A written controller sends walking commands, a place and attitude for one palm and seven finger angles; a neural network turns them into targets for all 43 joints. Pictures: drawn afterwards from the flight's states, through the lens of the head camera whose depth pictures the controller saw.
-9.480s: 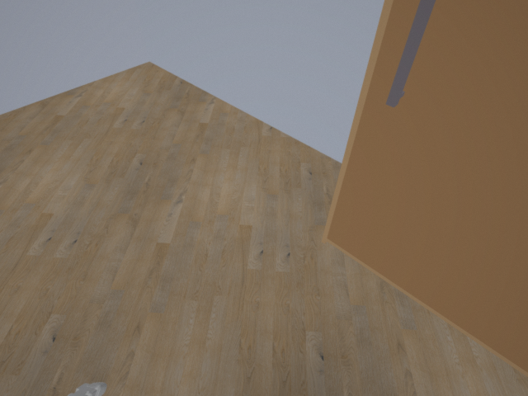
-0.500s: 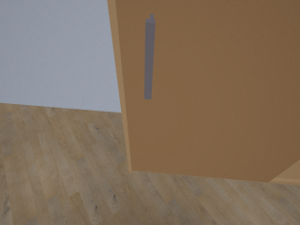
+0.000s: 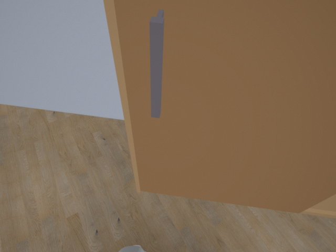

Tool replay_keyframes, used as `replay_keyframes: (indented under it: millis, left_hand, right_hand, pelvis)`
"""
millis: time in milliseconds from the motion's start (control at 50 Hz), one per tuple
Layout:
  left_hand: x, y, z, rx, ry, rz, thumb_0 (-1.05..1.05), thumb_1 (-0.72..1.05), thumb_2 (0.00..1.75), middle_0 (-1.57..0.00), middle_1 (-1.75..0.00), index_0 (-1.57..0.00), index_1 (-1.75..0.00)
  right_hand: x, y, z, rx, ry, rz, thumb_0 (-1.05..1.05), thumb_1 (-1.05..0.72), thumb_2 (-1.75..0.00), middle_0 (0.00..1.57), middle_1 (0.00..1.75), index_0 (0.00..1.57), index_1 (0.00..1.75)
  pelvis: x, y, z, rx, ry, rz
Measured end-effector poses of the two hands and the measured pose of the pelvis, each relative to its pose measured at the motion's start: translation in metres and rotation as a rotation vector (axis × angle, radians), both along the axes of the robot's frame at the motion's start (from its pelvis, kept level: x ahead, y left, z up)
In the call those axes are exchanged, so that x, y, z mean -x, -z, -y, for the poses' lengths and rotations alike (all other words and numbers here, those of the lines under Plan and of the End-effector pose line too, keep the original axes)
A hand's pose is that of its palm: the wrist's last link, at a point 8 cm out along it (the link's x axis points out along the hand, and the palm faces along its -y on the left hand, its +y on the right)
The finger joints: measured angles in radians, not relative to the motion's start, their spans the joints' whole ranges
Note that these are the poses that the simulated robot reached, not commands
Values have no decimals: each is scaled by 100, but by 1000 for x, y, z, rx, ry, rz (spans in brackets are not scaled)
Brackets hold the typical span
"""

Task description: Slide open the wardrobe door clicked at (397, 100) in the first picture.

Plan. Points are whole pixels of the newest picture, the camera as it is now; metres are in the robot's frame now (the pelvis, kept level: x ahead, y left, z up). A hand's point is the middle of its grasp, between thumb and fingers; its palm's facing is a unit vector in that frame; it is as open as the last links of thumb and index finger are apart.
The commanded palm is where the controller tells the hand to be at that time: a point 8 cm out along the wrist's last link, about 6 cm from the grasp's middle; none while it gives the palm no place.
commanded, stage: come to a stop and stand still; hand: left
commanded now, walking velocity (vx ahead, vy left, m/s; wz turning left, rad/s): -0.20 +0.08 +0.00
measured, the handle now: (157, 71) +0.48 +0.08 +0.17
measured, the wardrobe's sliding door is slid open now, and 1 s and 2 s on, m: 0.00 0.00 0.00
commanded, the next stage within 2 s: look again from close up in 1.52 s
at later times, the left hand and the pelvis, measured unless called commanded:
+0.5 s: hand out of the picture +0.04 +0.15 -0.17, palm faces -0.01 -0.96 -0.26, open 7.4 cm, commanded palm none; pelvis -0.01 -0.04 -0.01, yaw -1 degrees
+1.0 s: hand out of the picture +0.04 +0.12 -0.16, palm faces -0.01 -0.98 -0.21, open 7.4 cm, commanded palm none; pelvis +0.00 -0.06 +0.01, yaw -1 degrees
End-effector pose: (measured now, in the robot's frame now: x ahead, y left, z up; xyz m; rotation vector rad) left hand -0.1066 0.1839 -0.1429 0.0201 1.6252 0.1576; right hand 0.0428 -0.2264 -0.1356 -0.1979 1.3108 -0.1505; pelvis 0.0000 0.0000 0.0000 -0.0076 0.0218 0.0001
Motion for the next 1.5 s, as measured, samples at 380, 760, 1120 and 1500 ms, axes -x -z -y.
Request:
replay_keyframes:
  millis: [380, 760, 1120, 1500]
  left_hand:
    - [-139, -7, -26, -169, 117, 349, 1, 91, 90, -19, -29, -19, -30]
    - [-155, -19, 7, -141, 193, 409, 1, 90, 90, -20, -30, -20, -30]
    - [-133, -9, 13, -95, 129, 279, 1, 91, 90, -20, -30, -20, -30]
    - [-138, -11, -2, -109, 117, 251, 1, 90, 90, -20, -30, -20, -30]
  right_hand:
    - [-40, 3, 23, -62, 9, 152, -1, -93, -90, 21, 30, 20, 30]
    - [79, 13, 55, -73, 96, -50, 1, -91, -90, 20, 30, 20, 30]
    - [40, 2, 42, -69, 58, -53, 1, -91, -90, 20, 30, 20, 30]
    - [-12, -5, 49, -27, 12, 15, 1, -92, -90, 20, 30, 20, 30]
  pelvis:
    - [8, 3, 30, -33, 26, 15]
    - [12, -1, 55, -20, 15, 55]
    - [-11, -8, 54, -12, 11, 50]
    - [-25, -12, 46, -13, 8, 52]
